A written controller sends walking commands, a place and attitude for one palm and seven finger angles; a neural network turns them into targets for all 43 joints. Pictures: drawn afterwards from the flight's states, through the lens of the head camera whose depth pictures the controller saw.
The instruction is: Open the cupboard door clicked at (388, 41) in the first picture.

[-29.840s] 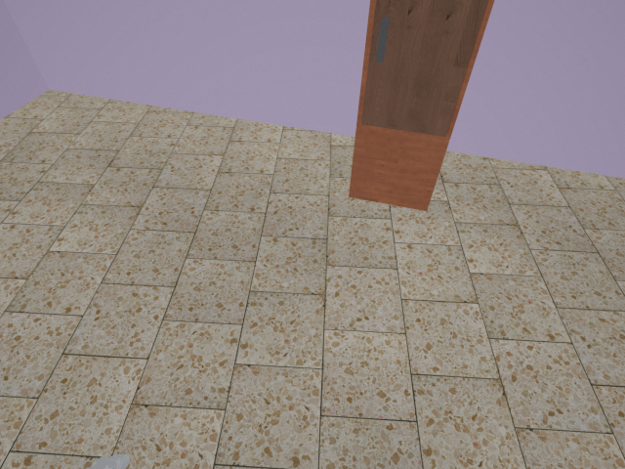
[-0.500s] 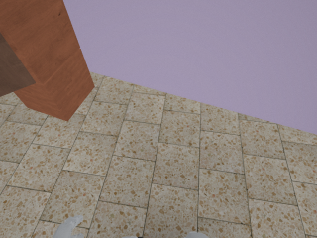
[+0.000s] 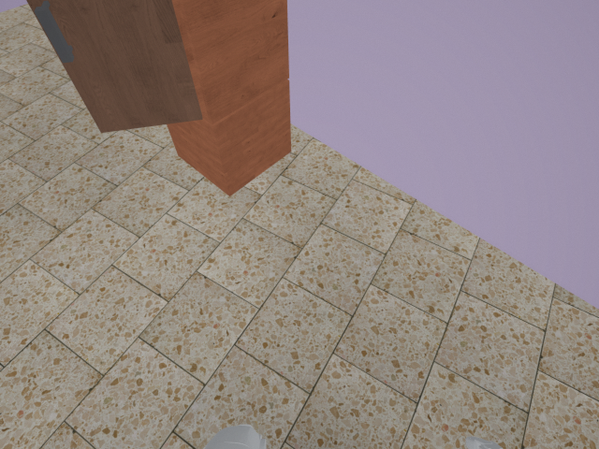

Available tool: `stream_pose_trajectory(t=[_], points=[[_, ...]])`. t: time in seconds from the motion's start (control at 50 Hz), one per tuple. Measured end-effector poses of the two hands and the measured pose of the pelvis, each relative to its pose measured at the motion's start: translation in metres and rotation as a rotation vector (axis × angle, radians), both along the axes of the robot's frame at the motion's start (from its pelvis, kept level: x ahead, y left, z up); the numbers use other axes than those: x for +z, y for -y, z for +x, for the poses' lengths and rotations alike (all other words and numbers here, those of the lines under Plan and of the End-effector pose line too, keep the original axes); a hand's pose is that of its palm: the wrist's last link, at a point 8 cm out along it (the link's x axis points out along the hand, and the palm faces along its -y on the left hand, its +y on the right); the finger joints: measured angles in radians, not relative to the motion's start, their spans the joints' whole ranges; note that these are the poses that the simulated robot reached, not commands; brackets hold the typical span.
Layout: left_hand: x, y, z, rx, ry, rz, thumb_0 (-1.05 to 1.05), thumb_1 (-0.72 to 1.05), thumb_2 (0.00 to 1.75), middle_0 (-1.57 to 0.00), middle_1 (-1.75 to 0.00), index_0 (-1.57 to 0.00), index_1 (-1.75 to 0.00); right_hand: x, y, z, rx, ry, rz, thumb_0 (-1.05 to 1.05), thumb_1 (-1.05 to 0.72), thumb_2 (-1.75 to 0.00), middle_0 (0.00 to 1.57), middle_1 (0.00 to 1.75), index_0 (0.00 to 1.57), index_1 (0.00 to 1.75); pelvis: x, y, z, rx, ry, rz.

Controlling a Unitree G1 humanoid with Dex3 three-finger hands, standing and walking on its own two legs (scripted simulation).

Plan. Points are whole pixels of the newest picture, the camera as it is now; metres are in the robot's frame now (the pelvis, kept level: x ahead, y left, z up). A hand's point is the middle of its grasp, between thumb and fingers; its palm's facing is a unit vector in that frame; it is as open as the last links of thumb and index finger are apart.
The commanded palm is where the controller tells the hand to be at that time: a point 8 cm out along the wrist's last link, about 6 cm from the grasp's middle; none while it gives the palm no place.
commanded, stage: turn to face it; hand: left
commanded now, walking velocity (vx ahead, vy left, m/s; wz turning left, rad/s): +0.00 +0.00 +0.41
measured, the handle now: (57, 31) +1.01 +0.71 +0.00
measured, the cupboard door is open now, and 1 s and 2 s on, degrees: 55 55 55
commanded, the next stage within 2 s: take the last steps up to it in 0.42 s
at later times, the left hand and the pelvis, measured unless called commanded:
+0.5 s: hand out of the picture +0.06 +0.21 -0.16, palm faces +0.15 -0.96 -0.23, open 7.4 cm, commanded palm none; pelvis +0.01 +0.01 +0.00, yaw +9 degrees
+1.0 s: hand out of the picture -0.07 +0.18 -0.16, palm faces +0.41 -0.89 -0.20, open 7.3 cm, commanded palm none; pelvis +0.07 +0.05 +0.00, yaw +19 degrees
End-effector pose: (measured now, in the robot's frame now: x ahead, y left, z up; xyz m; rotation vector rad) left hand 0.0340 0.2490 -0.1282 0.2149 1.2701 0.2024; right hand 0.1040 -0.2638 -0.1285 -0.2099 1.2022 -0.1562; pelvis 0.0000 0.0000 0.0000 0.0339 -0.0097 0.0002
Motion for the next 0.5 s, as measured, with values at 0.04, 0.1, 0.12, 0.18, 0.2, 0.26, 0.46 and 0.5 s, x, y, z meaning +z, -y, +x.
stream_pose_trajectory(t=[0.04,0.1,0.12,0.18,0.2,0.26,0.46,0.5], points=[[-0.01,-0.012,-0.019,0.042,-0.034,-0.008,0.0,0.91,0.89,-0.2,-0.3,-0.21,-0.3,0.004,-0.013,0.026,0.052,0.051,-0.015,0.01,-0.91,-0.9,0.19,0.3,0.19,0.3,-0.005,-0.007,0.002,0.023,-0.001,-0.007],[-0.027,-0.03,-0.04,0.092,-0.084,-0.021,0.01,0.91,0.89,-0.2,-0.3,-0.2,-0.3,0.007,-0.032,0.055,0.115,0.136,-0.036,0.01,-0.91,-0.9,0.19,0.3,0.19,0.3,-0.016,-0.02,0.003,0.051,0.0,-0.014],[-0.028,-0.035,-0.043,0.105,-0.097,-0.021,0.01,0.91,0.89,-0.2,-0.3,-0.2,-0.3,0.01,-0.038,0.059,0.133,0.148,-0.039,0.0,-0.91,-0.9,0.2,0.3,0.19,0.3,-0.016,-0.022,0.002,0.056,0.004,-0.015],[-0.025,-0.043,-0.041,0.131,-0.091,-0.025,0.01,0.91,0.89,-0.2,-0.3,-0.2,-0.3,0.018,-0.052,0.059,0.165,0.147,-0.048,0.0,-0.91,-0.9,0.2,0.3,0.2,0.3,-0.009,-0.028,0.002,0.078,0.005,-0.033],[-0.022,-0.044,-0.038,0.135,-0.078,-0.03,0.01,0.91,0.89,-0.2,-0.3,-0.2,-0.3,0.02,-0.055,0.057,0.171,0.137,-0.049,0.0,-0.91,-0.9,0.2,0.3,0.2,0.3,-0.006,-0.029,0.002,0.085,0.003,-0.039],[-0.014,-0.045,-0.026,0.138,-0.031,-0.04,0.01,0.91,0.89,-0.2,-0.3,-0.2,-0.3,0.022,-0.063,0.046,0.181,0.1,-0.041,0.0,-0.91,-0.9,0.2,0.3,0.2,0.3,0.002,-0.031,0.001,0.102,-0.005,-0.05],[-0.003,-0.02,0.003,0.12,0.027,-0.047,0.01,0.91,0.89,-0.2,-0.3,-0.2,-0.3,0.005,-0.055,-0.007,0.132,-0.054,0.016,0.0,-0.9,-0.9,0.2,0.3,0.2,0.3,0.007,-0.015,0.005,0.142,-0.034,-0.051],[-0.002,-0.011,0.009,0.116,0.037,-0.043,0.01,0.91,0.89,-0.2,-0.3,-0.2,-0.3,-0.002,-0.047,-0.018,0.117,-0.088,0.026,0.0,-0.9,-0.9,0.2,0.3,0.2,0.3,0.005,-0.007,0.006,0.151,-0.039,-0.042]])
